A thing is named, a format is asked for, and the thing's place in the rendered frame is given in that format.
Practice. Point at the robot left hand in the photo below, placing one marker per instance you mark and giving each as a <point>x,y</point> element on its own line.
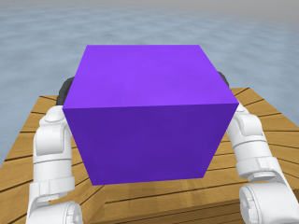
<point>64,90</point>

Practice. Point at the right robot forearm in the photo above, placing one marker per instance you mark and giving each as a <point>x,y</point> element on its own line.
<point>253,156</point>

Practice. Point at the right robot upper arm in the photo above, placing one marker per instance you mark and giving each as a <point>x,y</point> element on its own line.
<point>268,203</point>

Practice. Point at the robot right hand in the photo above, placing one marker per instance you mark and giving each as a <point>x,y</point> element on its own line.
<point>223,77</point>

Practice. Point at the carton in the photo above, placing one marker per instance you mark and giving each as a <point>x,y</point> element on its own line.
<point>146,113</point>

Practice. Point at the pedestal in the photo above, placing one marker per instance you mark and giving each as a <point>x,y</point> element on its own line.
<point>213,199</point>

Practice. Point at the left robot upper arm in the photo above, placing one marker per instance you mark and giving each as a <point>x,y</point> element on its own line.
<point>57,213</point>

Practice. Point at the left robot forearm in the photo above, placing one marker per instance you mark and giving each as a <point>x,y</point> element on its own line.
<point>52,155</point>

